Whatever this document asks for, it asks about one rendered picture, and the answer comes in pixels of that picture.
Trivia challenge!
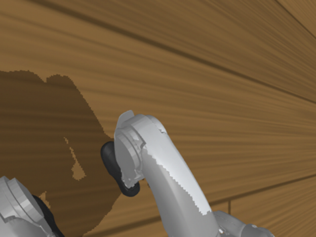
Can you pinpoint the left robot foot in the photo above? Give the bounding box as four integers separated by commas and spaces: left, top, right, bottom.
32, 195, 65, 237

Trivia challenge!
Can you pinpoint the right robot hand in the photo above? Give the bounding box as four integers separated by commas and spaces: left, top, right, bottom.
213, 210, 246, 237

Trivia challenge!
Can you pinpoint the right robot arm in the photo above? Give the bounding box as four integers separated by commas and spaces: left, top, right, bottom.
241, 224, 275, 237

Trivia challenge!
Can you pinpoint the right robot foot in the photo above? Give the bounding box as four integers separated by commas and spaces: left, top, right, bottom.
100, 141, 140, 197

